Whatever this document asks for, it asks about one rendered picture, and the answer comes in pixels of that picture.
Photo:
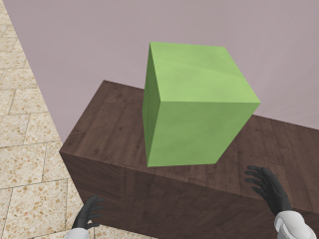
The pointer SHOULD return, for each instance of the robot right forearm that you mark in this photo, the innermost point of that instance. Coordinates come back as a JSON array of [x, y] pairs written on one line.
[[291, 225]]

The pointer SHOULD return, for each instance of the robot left forearm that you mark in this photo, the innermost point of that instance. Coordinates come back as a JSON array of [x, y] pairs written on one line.
[[77, 233]]

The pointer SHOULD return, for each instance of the carton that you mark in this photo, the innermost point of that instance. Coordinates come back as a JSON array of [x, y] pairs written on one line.
[[195, 103]]

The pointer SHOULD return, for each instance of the left robot hand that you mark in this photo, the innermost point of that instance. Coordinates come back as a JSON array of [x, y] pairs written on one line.
[[84, 216]]

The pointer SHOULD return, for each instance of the pedestal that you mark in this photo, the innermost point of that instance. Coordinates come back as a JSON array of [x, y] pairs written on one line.
[[105, 154]]

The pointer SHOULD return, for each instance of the right robot hand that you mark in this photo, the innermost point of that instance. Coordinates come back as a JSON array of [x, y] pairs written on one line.
[[271, 189]]

